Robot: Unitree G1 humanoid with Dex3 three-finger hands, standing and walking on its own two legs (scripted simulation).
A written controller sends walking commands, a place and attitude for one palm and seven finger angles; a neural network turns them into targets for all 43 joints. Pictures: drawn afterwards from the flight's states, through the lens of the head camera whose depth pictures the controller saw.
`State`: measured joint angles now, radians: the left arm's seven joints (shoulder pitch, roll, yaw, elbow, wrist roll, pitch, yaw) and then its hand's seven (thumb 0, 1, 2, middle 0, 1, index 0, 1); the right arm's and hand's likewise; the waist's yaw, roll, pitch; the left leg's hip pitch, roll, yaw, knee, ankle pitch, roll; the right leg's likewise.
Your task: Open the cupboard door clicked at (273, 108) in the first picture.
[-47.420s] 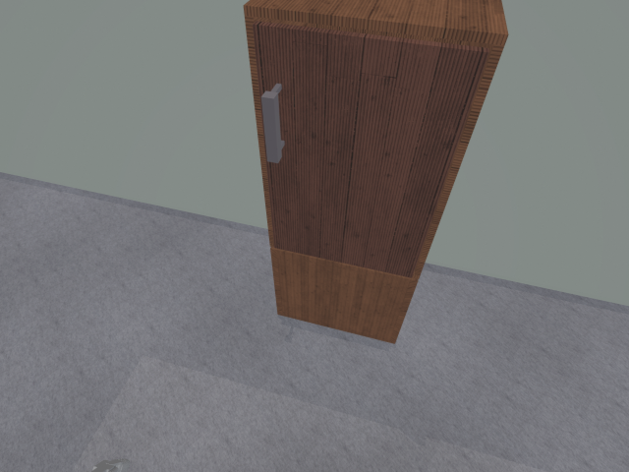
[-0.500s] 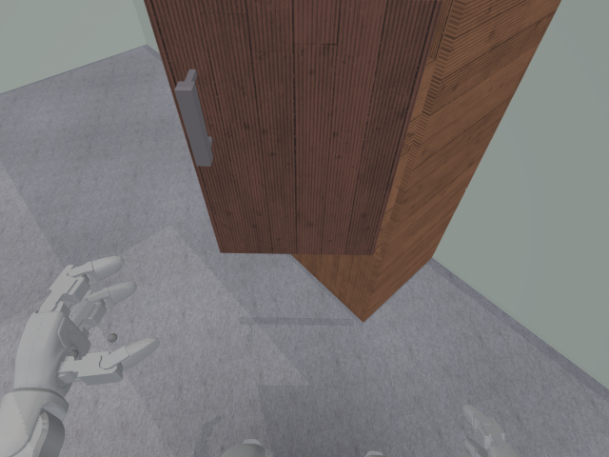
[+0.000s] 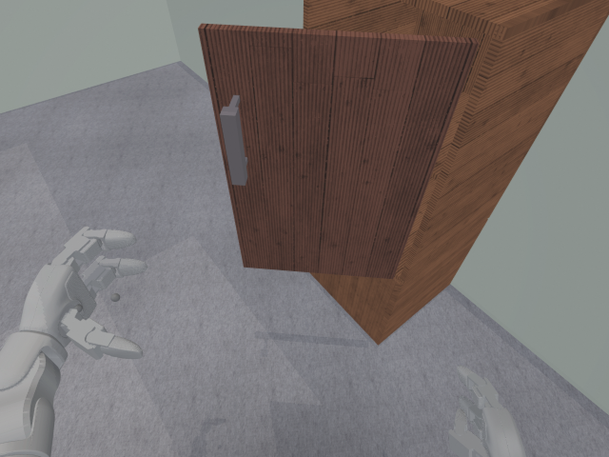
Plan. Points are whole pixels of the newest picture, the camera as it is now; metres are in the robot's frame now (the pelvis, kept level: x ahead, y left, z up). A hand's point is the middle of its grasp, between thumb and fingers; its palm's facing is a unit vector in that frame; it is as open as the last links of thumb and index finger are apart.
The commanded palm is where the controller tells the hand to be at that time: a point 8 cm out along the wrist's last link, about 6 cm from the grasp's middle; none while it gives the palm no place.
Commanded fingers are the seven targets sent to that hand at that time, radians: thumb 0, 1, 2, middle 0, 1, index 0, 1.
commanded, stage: raise the hand with hooked fingers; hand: left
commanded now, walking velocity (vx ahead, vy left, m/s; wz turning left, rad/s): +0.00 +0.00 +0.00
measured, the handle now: (237, 141) +0.58 +0.17 +0.09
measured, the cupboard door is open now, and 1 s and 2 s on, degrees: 47 47 47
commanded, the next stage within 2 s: move the hooked fingers beside the handle in 0.72 s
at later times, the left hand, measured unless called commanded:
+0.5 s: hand (130, 263) +0.30 +0.24 +0.11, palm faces +0.03 -1.00 -0.02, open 14.0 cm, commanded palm +0.27 +0.29 +0.12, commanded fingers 0.00 -0.50 0.30 -0.30 -1.20 -0.30 -1.20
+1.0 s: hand (139, 256) +0.31 +0.24 +0.11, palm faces +0.04 -1.00 -0.01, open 14.0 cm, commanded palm +0.29 +0.28 +0.11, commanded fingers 0.00 -0.50 0.30 -0.30 -1.20 -0.30 -1.20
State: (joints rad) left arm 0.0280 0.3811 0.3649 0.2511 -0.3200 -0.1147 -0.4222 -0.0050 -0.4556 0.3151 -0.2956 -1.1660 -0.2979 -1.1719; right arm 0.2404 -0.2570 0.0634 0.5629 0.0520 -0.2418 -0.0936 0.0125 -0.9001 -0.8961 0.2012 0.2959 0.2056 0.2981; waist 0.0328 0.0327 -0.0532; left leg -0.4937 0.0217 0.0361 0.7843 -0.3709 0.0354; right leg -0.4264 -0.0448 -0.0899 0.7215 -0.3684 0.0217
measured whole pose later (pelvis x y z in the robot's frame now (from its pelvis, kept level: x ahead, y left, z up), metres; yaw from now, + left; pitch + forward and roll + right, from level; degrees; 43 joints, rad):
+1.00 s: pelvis +0.00 -0.03 +0.01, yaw +0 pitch +3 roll -1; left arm -0.20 0.41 0.42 0.51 -0.31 -0.16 -0.47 -0.01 -0.50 0.30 -0.30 -1.20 -0.30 -1.20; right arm 0.26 -0.28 0.05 0.62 0.06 -0.22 -0.12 0.01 -0.90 -0.90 0.20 0.30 0.20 0.30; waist 0.02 0.04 -0.02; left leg -0.43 0.04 0.03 0.69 -0.32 0.00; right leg -0.39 -0.02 -0.09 0.67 -0.34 -0.01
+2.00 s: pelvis +0.00 -0.01 +0.00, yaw -2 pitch +12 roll -2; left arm -0.75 0.60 0.45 1.11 -0.17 -0.27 -0.45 -0.01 -0.50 0.30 -0.30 -1.20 -0.30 -1.20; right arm 0.37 -0.30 0.04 0.64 0.04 -0.04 -0.07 0.01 -0.90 -0.90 0.20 0.30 0.21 0.30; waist -0.10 0.01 -0.06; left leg -0.64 0.05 0.05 0.80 -0.36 0.02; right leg -0.59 -0.01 -0.07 0.74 -0.36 0.00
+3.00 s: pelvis +0.02 +0.00 -0.01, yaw -3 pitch +18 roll -4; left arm -0.89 0.69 0.47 1.21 -0.14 -0.27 -0.46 -0.01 -0.50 0.30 -0.30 -1.20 -0.30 -1.20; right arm 0.40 -0.29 0.04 0.60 0.02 0.08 -0.05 0.00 -0.90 -0.90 0.20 0.30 0.21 0.30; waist -0.14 0.01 -0.08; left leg -0.78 0.07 0.04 0.88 -0.42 0.03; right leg -0.70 0.00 -0.07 0.78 -0.38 0.02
